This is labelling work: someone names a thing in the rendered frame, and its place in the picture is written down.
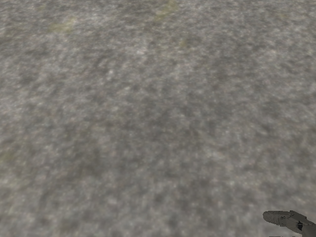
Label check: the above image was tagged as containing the robot right hand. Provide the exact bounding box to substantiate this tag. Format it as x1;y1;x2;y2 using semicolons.
263;210;316;237

